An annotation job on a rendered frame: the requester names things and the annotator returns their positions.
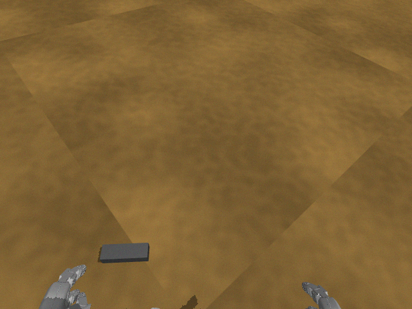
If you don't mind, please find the right robot hand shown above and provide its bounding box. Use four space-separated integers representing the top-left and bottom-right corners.
302 282 341 309

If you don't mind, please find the carton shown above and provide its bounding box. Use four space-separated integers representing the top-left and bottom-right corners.
100 243 149 263

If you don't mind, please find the left robot hand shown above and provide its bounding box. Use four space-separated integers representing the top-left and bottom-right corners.
39 265 91 309

